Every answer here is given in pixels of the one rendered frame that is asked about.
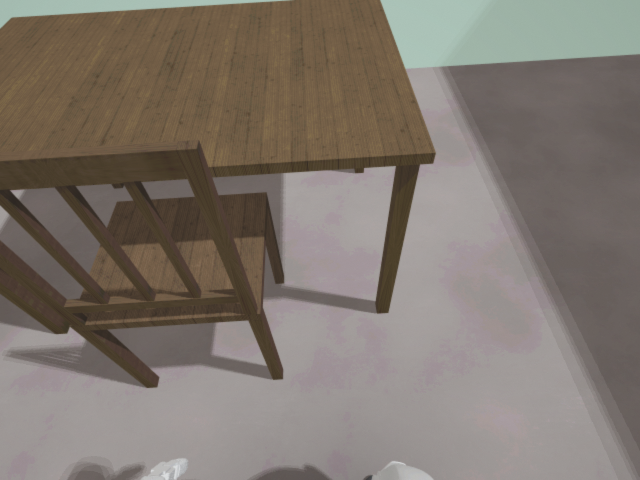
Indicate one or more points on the right robot shin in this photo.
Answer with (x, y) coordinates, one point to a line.
(391, 463)

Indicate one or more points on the table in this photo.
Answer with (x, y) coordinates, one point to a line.
(266, 87)

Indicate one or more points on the chair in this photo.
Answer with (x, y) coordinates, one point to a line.
(161, 262)

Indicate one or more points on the left robot hand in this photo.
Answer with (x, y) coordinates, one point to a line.
(168, 471)

